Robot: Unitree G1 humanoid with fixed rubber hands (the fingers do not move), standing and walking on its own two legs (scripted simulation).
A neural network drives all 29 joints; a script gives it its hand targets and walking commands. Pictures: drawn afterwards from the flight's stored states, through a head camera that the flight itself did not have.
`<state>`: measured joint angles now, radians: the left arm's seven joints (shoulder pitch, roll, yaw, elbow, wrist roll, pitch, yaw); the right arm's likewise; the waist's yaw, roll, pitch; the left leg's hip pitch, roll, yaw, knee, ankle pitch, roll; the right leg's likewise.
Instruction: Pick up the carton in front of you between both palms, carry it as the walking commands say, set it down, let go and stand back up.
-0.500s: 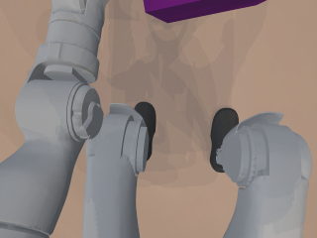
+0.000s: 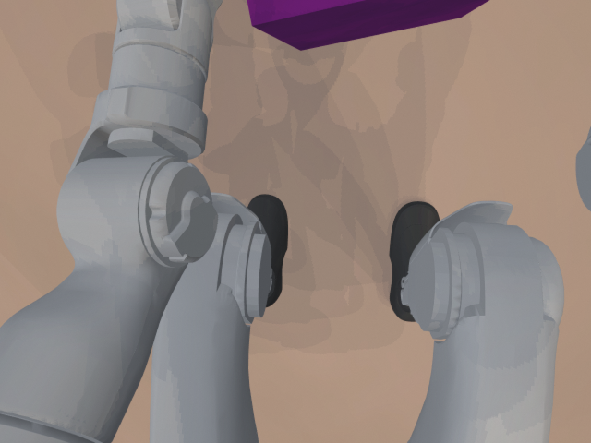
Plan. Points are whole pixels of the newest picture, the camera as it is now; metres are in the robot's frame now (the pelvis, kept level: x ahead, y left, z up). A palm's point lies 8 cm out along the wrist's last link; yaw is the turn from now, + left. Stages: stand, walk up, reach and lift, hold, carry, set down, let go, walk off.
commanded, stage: reach and lift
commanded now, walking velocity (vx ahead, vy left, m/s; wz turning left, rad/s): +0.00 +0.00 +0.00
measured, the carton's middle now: out of the picture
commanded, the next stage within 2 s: none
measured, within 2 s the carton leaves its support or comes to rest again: leaves its support in 0.24 s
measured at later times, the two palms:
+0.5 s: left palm out of the picture +0.54 +0.09 -0.04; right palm out of the picture +0.54 -0.21 -0.04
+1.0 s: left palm out of the picture +0.50 +0.10 +0.10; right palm out of the picture +0.49 -0.19 +0.09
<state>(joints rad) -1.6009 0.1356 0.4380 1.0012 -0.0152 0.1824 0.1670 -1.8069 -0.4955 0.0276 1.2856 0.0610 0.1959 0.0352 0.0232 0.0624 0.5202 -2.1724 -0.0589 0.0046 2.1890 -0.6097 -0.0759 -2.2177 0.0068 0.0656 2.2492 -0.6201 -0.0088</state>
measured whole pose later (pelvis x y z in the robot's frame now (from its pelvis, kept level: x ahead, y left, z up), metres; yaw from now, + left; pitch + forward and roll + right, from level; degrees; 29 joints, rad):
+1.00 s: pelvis +0.01 +0.01 +0.15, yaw -5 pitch +44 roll +2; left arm -0.99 -0.09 0.54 0.51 0.19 0.43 0.10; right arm -1.10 -0.08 -0.37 0.67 -0.23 0.46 0.02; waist 0.02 0.03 -0.15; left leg -1.92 -0.06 -0.05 1.65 -0.50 -0.06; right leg -1.95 0.05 0.07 1.66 -0.47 0.03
